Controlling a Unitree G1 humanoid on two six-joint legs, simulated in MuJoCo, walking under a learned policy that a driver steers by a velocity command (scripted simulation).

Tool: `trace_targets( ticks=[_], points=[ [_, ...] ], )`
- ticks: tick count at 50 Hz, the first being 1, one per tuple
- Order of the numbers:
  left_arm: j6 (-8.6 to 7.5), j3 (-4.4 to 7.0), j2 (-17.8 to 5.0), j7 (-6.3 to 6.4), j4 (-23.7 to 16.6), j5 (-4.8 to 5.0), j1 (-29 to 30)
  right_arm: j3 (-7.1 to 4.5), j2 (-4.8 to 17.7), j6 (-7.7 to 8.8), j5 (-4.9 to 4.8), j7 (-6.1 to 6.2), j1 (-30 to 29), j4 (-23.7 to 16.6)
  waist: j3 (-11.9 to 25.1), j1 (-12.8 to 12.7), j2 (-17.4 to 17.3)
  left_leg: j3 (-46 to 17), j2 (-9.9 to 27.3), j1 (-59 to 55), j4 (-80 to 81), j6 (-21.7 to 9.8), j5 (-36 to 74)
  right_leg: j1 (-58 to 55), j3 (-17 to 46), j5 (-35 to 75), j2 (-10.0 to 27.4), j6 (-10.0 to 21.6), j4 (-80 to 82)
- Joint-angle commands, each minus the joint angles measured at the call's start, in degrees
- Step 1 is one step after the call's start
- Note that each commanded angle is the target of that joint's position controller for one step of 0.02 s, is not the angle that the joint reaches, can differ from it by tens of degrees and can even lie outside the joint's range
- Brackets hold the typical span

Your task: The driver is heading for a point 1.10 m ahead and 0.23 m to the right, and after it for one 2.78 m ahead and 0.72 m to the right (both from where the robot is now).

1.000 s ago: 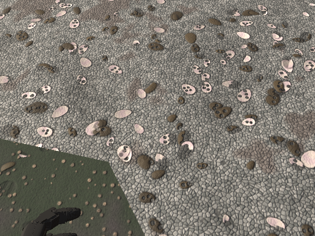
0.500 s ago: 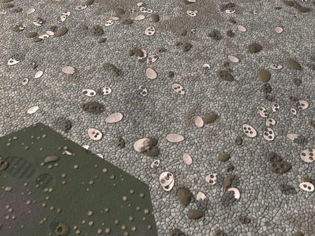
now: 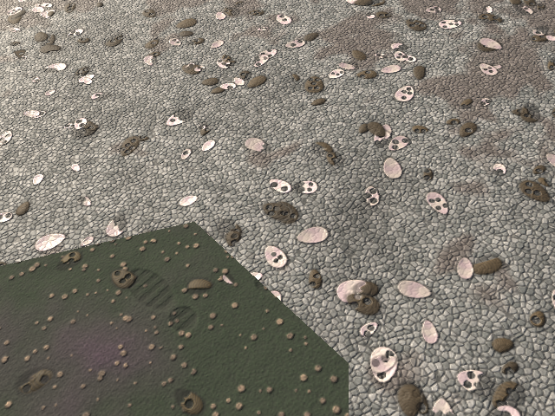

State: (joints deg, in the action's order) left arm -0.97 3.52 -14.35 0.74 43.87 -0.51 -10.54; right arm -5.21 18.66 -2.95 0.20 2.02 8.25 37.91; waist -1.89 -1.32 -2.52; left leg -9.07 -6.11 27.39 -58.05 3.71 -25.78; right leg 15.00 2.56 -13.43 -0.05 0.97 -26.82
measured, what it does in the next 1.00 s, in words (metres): walks ahead, turning right: left foot, then right foot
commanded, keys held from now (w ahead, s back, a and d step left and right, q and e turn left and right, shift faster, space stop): e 0.16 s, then w+e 0.50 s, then w+q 0.34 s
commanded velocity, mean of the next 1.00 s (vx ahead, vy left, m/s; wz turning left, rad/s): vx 0.31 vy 0.00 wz -0.25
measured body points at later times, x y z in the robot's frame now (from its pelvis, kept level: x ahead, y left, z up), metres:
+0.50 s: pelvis +0.03 -0.03 -0.01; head +0.06 -0.05 +0.44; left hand +0.28 +0.18 -0.09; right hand +0.01 -0.33 -0.13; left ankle -0.03 +0.15 -0.74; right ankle +0.06 -0.16 -0.72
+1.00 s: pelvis +0.24 -0.15 -0.01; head +0.27 -0.17 +0.44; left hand +0.37 +0.12 -0.12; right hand +0.37 -0.43 -0.10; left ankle +0.47 -0.09 -0.71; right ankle +0.07 -0.16 -0.74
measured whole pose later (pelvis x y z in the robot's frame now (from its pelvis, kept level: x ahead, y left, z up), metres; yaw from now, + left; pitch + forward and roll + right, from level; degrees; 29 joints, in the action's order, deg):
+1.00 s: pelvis +0.24 -0.15 -0.01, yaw -18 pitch +2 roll +0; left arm -3.8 2.1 -16.9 0.3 45.2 0.0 -20.1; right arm -2.0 15.3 4.7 -1.3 -3.8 5.6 39.4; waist -1.2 -3.6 -2.3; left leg 1.4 1.7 36.6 -31.2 -2.2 5.7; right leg -7.7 -1.5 -20.0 -4.9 4.7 -10.0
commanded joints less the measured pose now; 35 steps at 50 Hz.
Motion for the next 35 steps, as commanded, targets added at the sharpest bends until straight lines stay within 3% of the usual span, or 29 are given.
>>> trace_targets(
  ticks=[1, 3, 4, 7, 8, 9, 10, 11, 12, 13, 14, 16, 20, 23, 25, 26, 27, 28, 29, 30, 31, 32, 33, 35],
  points=[
    [-0.42, 0.45, -5.65, -0.35, -4.07, 0.71, 6.22, 0.97, -1.44, 0.64, 0.42, -0.22, 0.36, -2.94, 4.98, 2.51, 12.5, 4.96, 4.65, -5.64, 12.26, 2.39, 0.75, -4.95, 9.05, 23.65, 8.03, 9.02, 5.96],
    [0.5, 2.1, -10.95, -0.19, -3.31, 1.02, 1.46, 0.41, 0.48, 0.97, -0.62, -0.07, -2.98, -3.73, 4.55, -0.47, 14.54, 6.95, 3.23, -7.37, 20.24, 2.61, -0.56, -7.79, 12.74, 24.4, 8.92, 10.22, 4.63],
    [0.75, 2.44, -12.14, -0.13, -3.29, 1.2, 0.53, 0.01, 1.7, 1.02, -1.21, 0.06, -2.29, -3.3, 4.76, -0.63, 14.66, 6.98, 2.94, -8.15, 23.88, 2.25, 1.44, -9.08, 15.02, 24.72, 9.75, 10.75, 4.35],
    [1.0, 2.58, -12.32, 0.18, -3.74, 2.69, 1.45, -0.6, 3.01, 1.4, -1.21, 0.34, 2.26, -0.85, 5.23, 1.62, 13.68, 6.7, 2.97, -16.53, 38.51, -1.21, 14.14, -7.06, 18.44, 25.45, 9.1, 9.05, 2.92],
    [0.76, 2.29, -11.37, 0.33, -3.94, 2.61, 1.41, -0.98, 4.46, 1.52, -0.76, 0.53, 3.56, -0.73, 7.1, 1.88, 11.36, 5.35, 5.94, -22.72, 37.66, -2.77, 18.73, -2.61, 17.76, 22.26, 8.27, 6.97, 1.66],
    [0.27, 1.4, -8.51, 0.18, -4.81, 1.84, 1.9, -1.48, 6.78, 1.45, 0.19, 0.8, 6.53, -0.81, 10.6, 2.49, 4.03, 1.07, 12.82, -29.98, 35.58, -5.95, 25.53, 4.06, 13.79, 10.61, 4.89, 4.09, -3.48],
    [0.02, 0.88, -5.86, 0.09, -5.57, 2.42, 2.59, -2.28, 8.85, 1.26, 0.77, 0.3, 6.53, 0.51, 8.27, 1.98, -10.07, -5.37, 18.24, -28.82, 37.83, -11.8, 19.95, 13.0, 2.5, -7.56, -3.09, 0.71, -9.28],
    [-0.13, 1.38, -8.61, 0.14, -5.77, 2.16, 4.45, -2.0, 7.22, 1.74, 1.2, 0.02, 6.06, -0.55, 6.07, 4.68, -11.87, -12.83, 24.79, -27.96, 42.97, -16.9, 13.13, 18.35, 0.0, -18.19, -2.73, -0.81, -19.15],
    [-0.08, 2.41, -10.86, -0.01, -6.49, 2.31, 6.44, -1.48, 5.62, 2.7, 1.39, 0.15, 7.01, -0.36, 3.39, 5.53, -9.24, -15.7, 27.22, -27.64, 45.69, -18.41, 6.75, 23.65, 1.43, -19.16, -0.15, -0.92, -28.71],
    [0.32, 2.69, -10.29, -0.11, -6.01, 2.45, 5.45, -1.0, 4.65, 3.74, 0.68, 0.39, 5.88, -0.34, 1.42, 4.22, -6.64, -13.89, 25.88, -27.18, 46.64, -17.29, 1.69, 25.85, 2.84, -16.96, 1.34, -0.9, -32.61],
    [0.62, 2.51, -9.28, -0.34, -6.03, 2.26, 4.91, -0.89, 4.24, 4.62, -0.52, 0.5, 4.64, 0.01, -1.19, 3.55, -6.41, -11.93, 24.8, -28.0, 47.78, -15.94, -0.55, 29.1, 3.81, -13.43, 2.54, -1.2, -32.76],
    [0.31, 1.82, -7.26, -1.03, -6.47, 2.17, 6.24, -0.82, 4.24, 5.52, -0.73, 0.59, 5.34, 0.79, -2.58, 4.31, -5.38, -6.63, 22.83, -28.79, 49.27, -14.19, 3.82, 29.85, 2.21, -8.11, 3.31, -1.77, -30.49],
    [-0.58, 0.53, -5.33, -2.83, -8.39, 1.9, 8.46, -1.64, 6.43, 6.35, -0.7, -0.29, 6.28, 1.63, -0.98, 5.35, -5.58, 3.08, 20.71, -24.69, 49.06, -13.0, 11.0, 20.12, -2.64, -3.08, 4.07, -2.14, -19.48],
    [-0.28, 0.53, -6.89, -3.48, -9.37, 2.02, 7.8, -2.45, 8.9, 6.62, -1.63, -1.33, 7.21, 2.33, -1.39, 4.68, -5.93, 5.63, 21.73, -20.32, 47.73, -12.8, 8.02, 12.4, -5.33, -4.46, 3.26, -0.65, -14.06],
    [-0.05, 0.89, -7.75, -3.54, -8.54, 2.09, 4.09, -2.54, 9.4, 6.42, -2.25, -1.79, 6.13, 2.49, -1.61, 1.93, -4.23, 7.73, 22.26, -16.84, 43.94, -11.66, 7.06, 5.55, -7.83, -2.21, 1.62, 1.27, -9.19],
    [0.11, 1.64, -8.91, -3.32, -7.2, 1.94, -0.15, -2.26, 8.88, 6.41, -2.12, -1.89, 6.17, 2.46, -0.13, -0.15, -2.84, 10.13, 21.08, -13.86, 38.38, -10.45, 12.7, -1.59, -9.66, -2.05, -0.79, 2.38, -7.86],
    [0.26, 3.36, -11.81, -2.81, -5.23, 2.39, -7.66, -1.36, 6.7, 6.58, -1.36, -1.95, 7.03, 2.55, 3.89, -3.61, 0.41, 14.43, 18.44, -9.86, 26.31, -8.2, 20.58, -12.46, -8.7, -2.24, -2.46, 4.34, -6.56],
    [0.24, 5.42, -18.53, -1.81, -4.26, 2.45, -16.14, -0.06, 2.99, 6.98, 0.25, -1.77, 5.57, -0.25, 7.52, -6.82, 13.82, 20.26, 11.93, 5.02, 2.02, -2.52, 14.43, -24.89, 13.19, -9.14, 9.12, 10.74, 1.02],
    [-1.1, 5.05, -22.0, -2.24, -5.78, 2.06, -17.1, 1.08, 0.42, 8.5, 0.39, -1.32, 3.54, -3.94, 12.51, -5.77, 21.47, 9.09, 3.73, 19.28, -11.64, -1.13, -9.1, -29.44, 44.84, -22.14, 19.65, 19.9, 14.35],
    [-2.4, 3.53, -16.92, -2.58, -6.2, 1.66, -14.19, -0.05, 5.61, 9.59, -2.19, -1.87, 1.22, -3.83, 8.79, -6.07, 13.57, 3.82, 7.6, 24.38, -16.88, -2.64, -5.12, -27.06, 42.48, -25.42, 20.97, 19.61, 16.42],
    [-3.02, 2.52, -13.95, -2.67, -6.63, 1.29, -11.52, -0.27, 6.89, 10.21, -2.77, -2.29, 0.9, -3.65, 4.35, -4.2, 11.86, 4.39, 9.87, 24.37, -14.96, -4.61, 0.43, -21.88, 35.84, -22.31, 19.09, 17.63, 15.6],
    [-3.06, 1.95, -12.25, -2.56, -7.21, 1.24, -8.33, -0.38, 6.8, 10.5, -1.45, -2.12, 1.82, -2.51, 2.0, -2.1, 7.2, 4.58, 11.88, 21.34, -11.16, -5.0, 5.07, -16.72, 29.51, -15.62, 16.31, 15.4, 14.57],
    [-2.91, 1.54, -11.26, -2.35, -7.89, 0.87, -5.61, -0.6, 6.55, 10.46, -0.1, -1.99, 2.54, -1.85, 0.76, -0.35, 6.67, 4.38, 13.05, 17.62, -6.43, -4.72, 8.9, -12.12, 24.45, -8.76, 13.77, 13.93, 14.72],
    [-3.07, 0.89, -9.96, -1.74, -8.46, 0.07, -3.14, -0.38, 5.14, 9.37, 0.13, -2.68, 5.25, -0.13, 1.73, 1.55, 8.43, 6.2, 13.16, 12.88, -3.7, -3.6, 15.36, -8.75, 16.85, 2.67, 11.03, 12.94, 16.38]
  ],
)
Velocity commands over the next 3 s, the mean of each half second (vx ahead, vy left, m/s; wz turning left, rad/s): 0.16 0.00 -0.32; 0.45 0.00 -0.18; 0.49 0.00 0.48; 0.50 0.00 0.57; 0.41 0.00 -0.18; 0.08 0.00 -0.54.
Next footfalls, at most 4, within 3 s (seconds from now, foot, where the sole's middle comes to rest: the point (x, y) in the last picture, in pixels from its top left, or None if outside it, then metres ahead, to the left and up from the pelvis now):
0.16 left None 0.01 0.14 -0.78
0.54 right None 0.10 -0.18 -0.78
1.08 left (373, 404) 0.50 -0.13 -0.78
1.52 right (469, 314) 0.72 -0.39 -0.78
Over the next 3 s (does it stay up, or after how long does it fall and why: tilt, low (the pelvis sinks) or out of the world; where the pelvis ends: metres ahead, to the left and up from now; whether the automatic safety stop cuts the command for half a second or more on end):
stays up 1.15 -0.12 -0.01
